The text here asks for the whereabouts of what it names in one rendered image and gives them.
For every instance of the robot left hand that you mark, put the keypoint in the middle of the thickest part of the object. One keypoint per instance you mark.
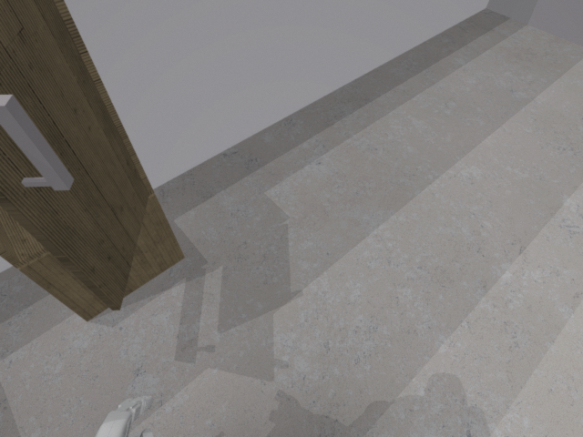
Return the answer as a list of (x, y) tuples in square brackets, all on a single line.
[(117, 423)]

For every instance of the cupboard door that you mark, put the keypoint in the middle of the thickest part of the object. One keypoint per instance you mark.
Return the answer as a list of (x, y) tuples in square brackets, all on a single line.
[(93, 228)]

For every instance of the handle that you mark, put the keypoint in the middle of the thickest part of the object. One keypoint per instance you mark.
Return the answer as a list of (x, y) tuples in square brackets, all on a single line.
[(18, 125)]

